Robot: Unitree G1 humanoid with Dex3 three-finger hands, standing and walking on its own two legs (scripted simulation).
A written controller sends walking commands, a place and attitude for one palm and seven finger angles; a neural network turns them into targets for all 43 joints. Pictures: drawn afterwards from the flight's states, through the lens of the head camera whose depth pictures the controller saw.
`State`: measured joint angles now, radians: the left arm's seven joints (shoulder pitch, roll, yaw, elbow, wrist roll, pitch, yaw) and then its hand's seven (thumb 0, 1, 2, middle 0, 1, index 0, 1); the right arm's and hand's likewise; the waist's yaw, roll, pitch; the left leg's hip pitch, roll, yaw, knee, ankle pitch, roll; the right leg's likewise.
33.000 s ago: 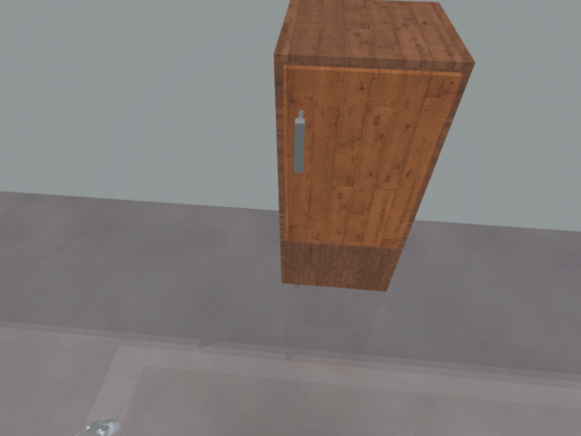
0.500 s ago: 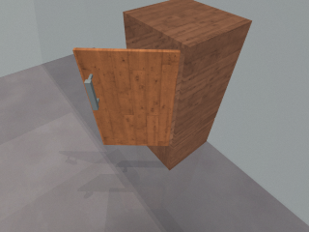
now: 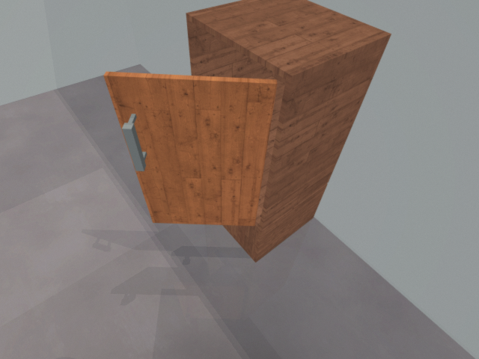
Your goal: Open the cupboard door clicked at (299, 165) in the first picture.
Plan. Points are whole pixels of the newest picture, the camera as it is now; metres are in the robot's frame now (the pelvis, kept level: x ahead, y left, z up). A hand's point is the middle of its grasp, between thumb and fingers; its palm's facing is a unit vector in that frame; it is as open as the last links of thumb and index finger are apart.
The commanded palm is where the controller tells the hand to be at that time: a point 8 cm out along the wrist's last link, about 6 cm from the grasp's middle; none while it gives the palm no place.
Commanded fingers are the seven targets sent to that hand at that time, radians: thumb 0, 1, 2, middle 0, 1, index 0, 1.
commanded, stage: look again from close up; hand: left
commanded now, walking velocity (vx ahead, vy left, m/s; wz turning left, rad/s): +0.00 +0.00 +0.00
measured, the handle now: (136, 143) +0.61 +0.29 -0.03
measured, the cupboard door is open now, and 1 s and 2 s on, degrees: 50 50 50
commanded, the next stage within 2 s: shuffle to correct the standing spot in 0.44 s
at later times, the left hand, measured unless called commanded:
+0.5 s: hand out of the picture +0.06 +0.18 -0.17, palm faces +0.00 -0.98 -0.20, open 7.4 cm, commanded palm none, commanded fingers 0.00 0.90 0.90 -0.20 -0.30 -0.20 -0.30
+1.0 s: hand out of the picture +0.05 +0.25 -0.19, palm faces +0.06 -0.97 -0.24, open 7.4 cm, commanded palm none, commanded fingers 0.00 0.90 0.90 -0.20 -0.30 -0.20 -0.30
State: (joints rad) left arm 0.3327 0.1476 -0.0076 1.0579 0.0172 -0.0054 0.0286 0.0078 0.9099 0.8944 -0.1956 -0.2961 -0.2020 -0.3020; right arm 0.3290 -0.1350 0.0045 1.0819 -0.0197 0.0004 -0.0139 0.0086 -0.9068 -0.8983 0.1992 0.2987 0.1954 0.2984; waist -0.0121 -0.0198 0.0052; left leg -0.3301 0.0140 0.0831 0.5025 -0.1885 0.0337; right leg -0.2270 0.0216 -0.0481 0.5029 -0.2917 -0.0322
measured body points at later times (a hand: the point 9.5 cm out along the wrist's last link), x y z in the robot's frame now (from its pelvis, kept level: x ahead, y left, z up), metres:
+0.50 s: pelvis +0.05 +0.01 +0.00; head +0.07 +0.01 +0.45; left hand +0.06 +0.23 -0.16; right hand +0.08 -0.22 -0.15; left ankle +0.05 +0.10 -0.74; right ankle -0.01 -0.10 -0.74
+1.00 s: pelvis +0.06 +0.05 -0.01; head +0.08 +0.06 +0.44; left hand +0.04 +0.30 -0.17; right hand +0.12 -0.20 -0.15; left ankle +0.07 +0.12 -0.74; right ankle -0.02 -0.09 -0.70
